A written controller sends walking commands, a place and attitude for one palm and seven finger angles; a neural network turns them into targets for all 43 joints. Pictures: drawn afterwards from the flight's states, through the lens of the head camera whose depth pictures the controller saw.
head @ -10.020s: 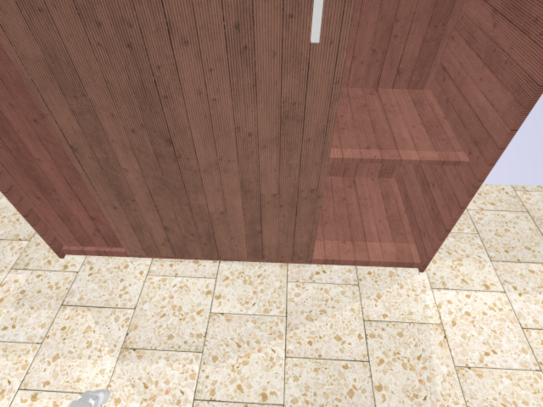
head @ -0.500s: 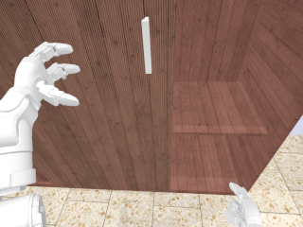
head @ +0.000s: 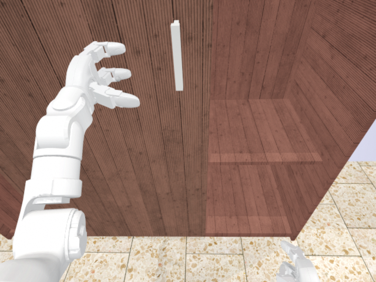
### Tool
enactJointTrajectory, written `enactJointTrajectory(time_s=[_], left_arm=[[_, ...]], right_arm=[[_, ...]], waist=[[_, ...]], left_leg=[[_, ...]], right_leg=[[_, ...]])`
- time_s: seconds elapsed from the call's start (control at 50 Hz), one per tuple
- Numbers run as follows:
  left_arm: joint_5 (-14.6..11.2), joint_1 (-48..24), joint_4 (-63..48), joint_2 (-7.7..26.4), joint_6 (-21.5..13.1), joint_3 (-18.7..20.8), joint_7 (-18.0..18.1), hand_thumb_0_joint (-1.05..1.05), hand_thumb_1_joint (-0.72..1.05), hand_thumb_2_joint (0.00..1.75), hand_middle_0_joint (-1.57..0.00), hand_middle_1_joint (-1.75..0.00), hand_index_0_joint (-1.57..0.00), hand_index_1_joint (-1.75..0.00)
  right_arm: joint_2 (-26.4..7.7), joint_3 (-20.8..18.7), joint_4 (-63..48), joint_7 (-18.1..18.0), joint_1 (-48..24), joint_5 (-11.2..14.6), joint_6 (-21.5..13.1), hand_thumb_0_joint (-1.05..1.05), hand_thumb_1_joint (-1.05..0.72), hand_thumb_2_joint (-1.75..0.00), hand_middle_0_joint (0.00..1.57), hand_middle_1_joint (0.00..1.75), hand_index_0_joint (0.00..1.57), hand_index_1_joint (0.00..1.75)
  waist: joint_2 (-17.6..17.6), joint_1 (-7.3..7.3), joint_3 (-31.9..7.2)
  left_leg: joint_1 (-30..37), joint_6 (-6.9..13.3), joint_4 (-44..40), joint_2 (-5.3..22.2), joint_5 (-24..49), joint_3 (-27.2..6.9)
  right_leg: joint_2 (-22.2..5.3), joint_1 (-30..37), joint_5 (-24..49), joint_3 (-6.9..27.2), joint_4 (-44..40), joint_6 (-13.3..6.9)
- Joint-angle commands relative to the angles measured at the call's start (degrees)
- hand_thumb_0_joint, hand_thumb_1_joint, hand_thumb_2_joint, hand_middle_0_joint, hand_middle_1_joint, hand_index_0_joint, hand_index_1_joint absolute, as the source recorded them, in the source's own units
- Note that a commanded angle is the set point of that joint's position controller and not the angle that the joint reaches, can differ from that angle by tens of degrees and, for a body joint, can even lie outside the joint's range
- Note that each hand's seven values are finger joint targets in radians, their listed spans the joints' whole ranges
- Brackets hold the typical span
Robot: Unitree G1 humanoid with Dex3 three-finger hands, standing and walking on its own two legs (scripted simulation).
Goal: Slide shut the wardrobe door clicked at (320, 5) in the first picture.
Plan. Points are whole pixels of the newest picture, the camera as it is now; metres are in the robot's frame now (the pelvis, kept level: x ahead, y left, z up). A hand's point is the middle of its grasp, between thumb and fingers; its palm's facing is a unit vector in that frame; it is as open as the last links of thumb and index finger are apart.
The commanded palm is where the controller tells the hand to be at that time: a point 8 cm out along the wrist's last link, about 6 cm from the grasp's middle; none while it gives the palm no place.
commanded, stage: move the hooked fingers beside the handle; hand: left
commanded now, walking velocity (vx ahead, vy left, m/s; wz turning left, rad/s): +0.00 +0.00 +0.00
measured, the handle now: (178, 56) +0.52 +0.05 +0.27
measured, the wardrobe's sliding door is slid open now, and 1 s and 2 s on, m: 0.46 0.46 0.46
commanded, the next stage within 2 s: feel for the door with the fingertips in 1.12 s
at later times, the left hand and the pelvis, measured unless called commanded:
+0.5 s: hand (152, 60) +0.47 +0.10 +0.28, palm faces +0.05 -1.00 +0.00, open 14.0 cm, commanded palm +0.44 +0.16 +0.27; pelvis +0.00 +0.00 +0.00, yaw -2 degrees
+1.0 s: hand (151, 65) +0.47 +0.10 +0.27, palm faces +0.05 -1.00 -0.01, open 13.9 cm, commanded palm +0.44 +0.16 +0.27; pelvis +0.01 -0.01 +0.00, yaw -1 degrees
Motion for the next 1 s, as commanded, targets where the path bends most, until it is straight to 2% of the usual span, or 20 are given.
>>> enactJointTrajectory(time_s=[0.0,0.06,0.1,0.16,0.22,0.26,0.3,0.36,0.4,0.46,0.52,0.56,0.62,0.66,0.7,0.76,0.8,0.88,0.94,0.98], left_arm=[[0.5,-34.3,-10.3,8.5,-6.6,0.6,1.7,0.0,-0.5,0.3,-0.3,-1.2,-0.3,-1.2],[0.9,-34.7,-6.9,8.6,-7.4,1.3,2.6,0.0,-0.5,0.3,-0.3,-1.2,-0.3,-1.2],[1.0,-36.8,-5.0,5.4,-7.3,-0.9,3.3,0.0,-0.5,0.3,-0.3,-1.2,-0.3,-1.2],[1.7,-35.7,-2.0,10.0,-7.5,3.9,5.0,0.0,-0.5,0.3,-0.3,-1.2,-0.3,-1.2],[2.8,-40.2,1.7,6.9,-7.8,0.8,6.1,0.0,-0.5,0.3,-0.3,-1.2,-0.3,-1.2],[3.2,-41.8,4.2,8.6,-8.7,2.1,6.9,0.0,-0.5,0.3,-0.3,-1.2,-0.3,-1.2],[3.6,-47.3,6.2,7.6,-9.8,0.8,7.2,0.0,-0.5,0.3,-0.3,-1.2,-0.3,-1.2],[4.1,-45.5,7.9,12.7,-12.2,5.2,7.5,0.0,-0.5,0.3,-0.3,-1.2,-0.3,-1.2],[4.8,-46.5,8.4,10.7,-13.3,3.4,6.9,0.0,-0.5,0.3,-0.3,-1.2,-0.3,-1.2],[4.9,-40.8,11.6,13.0,-13.6,5.5,5.8,0.0,-0.5,0.3,-0.3,-1.2,-0.3,-1.2],[4.5,-42.6,10.9,10.1,-13.3,3.1,4.5,0.0,-0.5,0.3,-0.3,-1.2,-0.3,-1.2],[4.4,-39.8,10.5,10.8,-13.3,3.6,4.4,0.0,-0.5,0.3,-0.3,-1.2,-0.3,-1.2],[4.0,-43.3,9.1,7.9,-12.8,1.0,4.3,0.0,-0.5,0.3,-0.3,-1.2,-0.3,-1.2],[3.4,-43.0,6.7,8.6,-13.3,1.9,4.7,0.0,-0.5,0.3,-0.3,-1.2,-0.3,-1.2],[3.5,-45.9,7.6,8.6,-13.3,1.6,4.9,0.0,-0.5,0.3,-0.3,-1.2,-0.3,-1.2],[4.2,-44.3,7.9,10.5,-13.7,2.8,5.4,0.0,-0.5,0.3,-0.3,-1.2,-0.3,-1.2],[4.2,-46.5,9.2,7.6,-13.6,0.3,5.1,0.0,-0.5,0.3,-0.3,-1.2,-0.3,-1.2],[4.0,-46.6,8.8,7.9,-14.1,1.2,5.3,0.0,-0.5,0.3,-0.3,-1.2,-0.3,-1.2],[3.5,-46.9,8.0,5.3,-14.4,-0.7,5.0,0.0,-0.5,0.3,-0.3,-1.2,-0.3,-1.2],[3.2,-46.1,8.1,6.5,-14.7,0.8,5.2,0.0,-0.5,0.3,-0.3,-1.2,-0.3,-1.2]], right_arm=[[-6.4,-2.7,-8.5,-0.1,-6.9,-0.5,-3.3,0.0,-0.9,-0.9,0.2,0.3,0.2,0.3],[-6.7,-3.0,-7.9,0.0,-5.7,-0.7,-3.3,0.0,-0.9,-0.9,0.2,0.3,0.2,0.3],[-6.6,-3.4,-7.5,0.2,-4.8,-0.6,-3.5,0.0,-0.9,-0.9,0.2,0.3,0.2,0.3],[-7.0,-3.5,-7.1,0.5,-3.6,-1.2,-3.1,0.0,-0.9,-0.9,0.2,0.3,0.2,0.3],[-6.8,-3.8,-6.4,0.6,-2.2,-1.0,-2.9,0.0,-0.9,-0.9,0.2,0.3,0.2,0.3],[-7.1,-4.0,-5.9,0.5,-1.2,-1.3,-2.8,0.0,-0.9,-0.9,0.2,0.3,0.2,0.3],[-7.1,-4.1,-5.3,0.4,0.0,-1.3,-3.3,0.0,-0.9,-0.9,0.2,0.3,0.2,0.3],[-7.4,-4.3,-5.5,0.4,1.3,-1.8,-3.5,0.0,-0.9,-0.9,0.2,0.3,0.2,0.3],[-7.1,-4.4,-5.8,0.7,2.1,-1.7,-3.9,0.0,-0.9,-0.9,0.2,0.3,0.2,0.3],[-7.7,-4.8,-6.2,0.8,3.0,-1.6,-3.5,0.0,-0.9,-0.9,0.2,0.3,0.2,0.3],[-7.6,-5.0,-6.5,0.8,3.4,-1.1,-3.8,0.0,-0.9,-0.9,0.2,0.3,0.2,0.3],[-7.8,-5.1,-6.6,0.8,3.3,-1.1,-3.6,0.0,-0.9,-0.9,0.2,0.3,0.2,0.3],[-7.6,-5.2,-6.2,0.8,3.4,-0.8,-3.8,0.0,-0.9,-0.9,0.2,0.3,0.2,0.3],[-7.6,-5.3,-6.4,0.7,3.2,-1.1,-3.9,0.0,-0.9,-0.9,0.2,0.3,0.2,0.3],[-7.7,-5.0,-5.9,0.6,3.2,-1.0,-4.1,0.0,-0.9,-0.9,0.2,0.3,0.2,0.3],[-7.6,-5.1,-5.8,0.6,3.3,-1.2,-3.9,0.0,-0.9,-0.9,0.2,0.3,0.2,0.3],[-7.5,-4.9,-5.5,0.6,3.4,-1.0,-4.0,0.0,-0.9,-0.9,0.2,0.3,0.2,0.3],[-7.4,-5.0,-5.8,0.7,3.1,-1.1,-3.9,0.0,-0.9,-0.9,0.2,0.3,0.2,0.3],[-7.1,-4.9,-6.2,0.8,2.5,-1.0,-4.0,0.0,-0.9,-0.9,0.2,0.3,0.2,0.3],[-7.3,-4.8,-6.2,0.8,2.4,-1.1,-3.8,0.0,-0.9,-0.9,0.2,0.3,0.2,0.3]], waist=[[-2.0,-1.19,-15.8],[-2.9,-0.81,-16.0],[-3.8,-1.64,-15.5],[-4.4,-0.01,-16.5],[-5.8,-1.77,-13.9],[-6.2,-1.47,-14.0],[-5.6,-2.76,-14.5],[-5.0,-1.09,-17.7],[-5.0,-1.81,-18.1],[-6.9,-0.71,-18.3],[-7.2,-2.08,-15.9],[-6.0,-1.19,-16.3],[-5.2,-2.72,-15.2],[-5.2,-2.04,-17.2],[-5.2,-2.89,-16.6],[-5.4,-2.23,-17.8],[-4.6,-3.31,-16.5],[-4.0,-2.9,-18.2],[-5.0,-3.11,-18.6],[-5.6,-2.69,-18.5]], left_leg=[[14.8,0.5,-0.9,1.6,11.4,-4.9],[14.8,0.4,-1.1,1.7,11.6,-5.1],[14.9,0.5,-1.0,1.8,11.4,-4.9],[12.9,0.5,-1.1,1.5,12.6,-4.5],[12.0,0.8,-1.1,1.8,10.6,-3.9],[11.4,0.7,-1.4,1.8,9.6,-4.0],[11.4,0.9,-1.1,1.7,8.7,-3.9],[11.1,0.9,-1.3,1.6,10.3,-3.5],[11.3,1.0,-1.0,1.6,11.6,-3.2],[9.6,1.2,-1.0,1.5,12.6,-2.6],[9.6,1.6,-0.5,1.4,11.7,-2.0],[9.7,1.4,-0.5,1.4,12.2,-2.1],[10.8,1.5,0.0,1.4,11.7,-2.3],[11.5,1.6,0.1,1.4,12.0,-2.4],[11.2,1.6,0.3,1.2,11.6,-2.5],[11.0,1.6,0.4,1.2,12.3,-2.3],[11.3,1.6,0.8,1.1,12.4,-2.5],[12.5,1.6,1.1,1.0,13.3,-2.7],[13.3,1.6,1.3,1.1,14.7,-2.8],[12.8,1.6,1.2,1.0,14.8,-3.0]], right_leg=[[-0.9,-6.4,17.1,2.9,-3.8,0.4],[-0.8,-6.0,16.6,2.8,-4.0,0.2],[-0.5,-7.6,16.8,2.8,-4.0,0.5],[-0.7,-4.7,18.3,3.0,-3.8,0.3],[-0.5,-7.5,17.0,3.2,-4.3,0.8],[-0.6,-7.1,15.2,3.3,-4.7,0.7],[-0.5,-8.4,15.1,3.8,-4.7,0.9],[-0.8,-5.0,16.9,4.1,-4.3,0.7],[-0.6,-4.9,19.4,4.1,-3.7,0.8],[-0.8,-2.3,22.1,4.1,-3.7,0.9],[-0.5,-5.2,22.8,4.2,-4.1,1.4],[-0.6,-4.3,22.2,4.0,-4.0,1.0],[-0.3,-7.3,21.7,4.0,-4.1,1.3],[-0.5,-5.8,21.5,4.0,-4.0,1.2],[-0.4,-6.8,21.8,4.3,-3.9,1.3],[-0.8,-5.3,22.3,4.3,-3.6,1.3],[-0.5,-7.3,23.0,4.3,-3.4,1.3],[-0.5,-7.0,23.6,4.3,-3.2,1.2],[-0.4,-7.0,25.0,4.0,-2.6,1.1],[-0.4,-6.3,25.2,3.9,-2.6,1.1]])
